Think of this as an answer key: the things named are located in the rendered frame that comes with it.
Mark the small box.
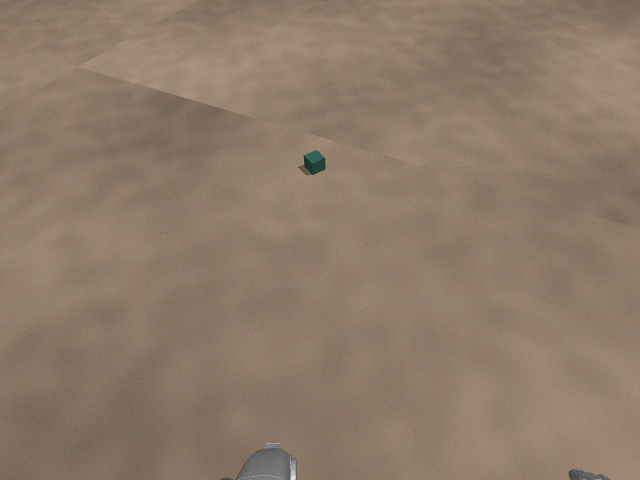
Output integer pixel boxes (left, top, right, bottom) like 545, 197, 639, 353
304, 150, 325, 175

